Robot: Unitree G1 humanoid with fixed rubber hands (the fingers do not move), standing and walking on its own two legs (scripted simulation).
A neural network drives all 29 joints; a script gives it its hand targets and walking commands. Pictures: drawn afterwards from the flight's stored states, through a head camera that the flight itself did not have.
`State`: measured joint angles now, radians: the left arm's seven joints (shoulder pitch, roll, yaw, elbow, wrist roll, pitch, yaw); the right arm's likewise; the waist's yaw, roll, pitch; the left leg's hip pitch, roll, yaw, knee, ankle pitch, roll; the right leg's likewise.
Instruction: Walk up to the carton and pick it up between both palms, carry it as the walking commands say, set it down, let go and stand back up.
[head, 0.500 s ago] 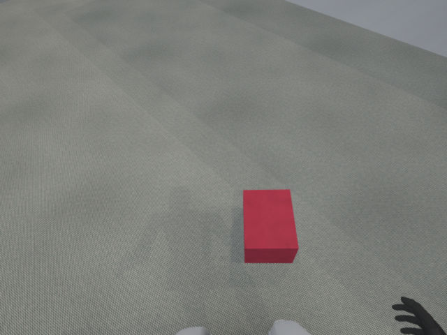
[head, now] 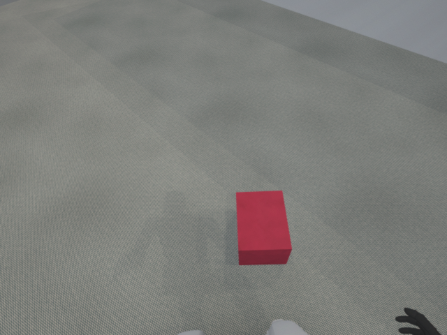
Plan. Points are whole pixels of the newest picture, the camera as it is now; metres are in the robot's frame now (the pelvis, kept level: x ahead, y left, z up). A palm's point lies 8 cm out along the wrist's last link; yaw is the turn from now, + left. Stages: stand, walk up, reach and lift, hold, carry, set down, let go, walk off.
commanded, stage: walk up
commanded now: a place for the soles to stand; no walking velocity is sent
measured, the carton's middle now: (260, 227) +0.60 -0.10 -0.66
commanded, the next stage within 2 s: none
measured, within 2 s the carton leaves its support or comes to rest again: neither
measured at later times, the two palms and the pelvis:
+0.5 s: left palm out of the picture +0.06 +0.35 -0.07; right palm out of the picture +0.10 -0.33 -0.09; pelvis +0.00 +0.00 +0.00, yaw -1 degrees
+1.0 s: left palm out of the picture +0.06 +0.34 -0.07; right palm out of the picture +0.08 -0.34 -0.09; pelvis -0.01 +0.00 +0.00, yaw -3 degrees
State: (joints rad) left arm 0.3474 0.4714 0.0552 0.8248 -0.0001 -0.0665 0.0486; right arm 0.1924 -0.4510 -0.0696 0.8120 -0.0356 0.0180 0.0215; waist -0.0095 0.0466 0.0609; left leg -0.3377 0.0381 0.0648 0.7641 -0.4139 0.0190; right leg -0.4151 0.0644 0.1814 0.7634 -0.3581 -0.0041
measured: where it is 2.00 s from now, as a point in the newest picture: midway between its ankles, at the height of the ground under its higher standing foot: outside the picture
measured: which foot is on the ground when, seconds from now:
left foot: down 0.00-1.00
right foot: down 0.00-1.00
